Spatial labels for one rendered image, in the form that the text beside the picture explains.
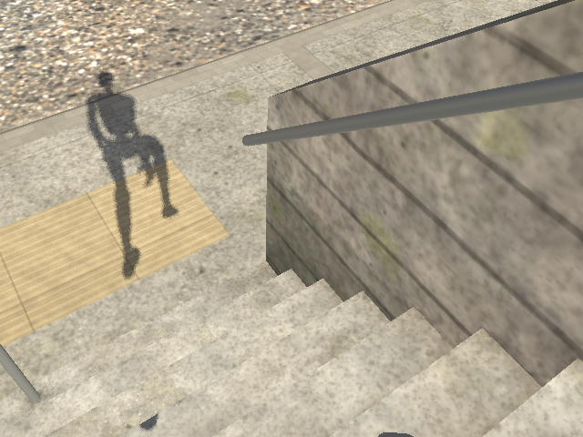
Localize stairs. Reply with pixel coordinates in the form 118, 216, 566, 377
0, 260, 583, 437

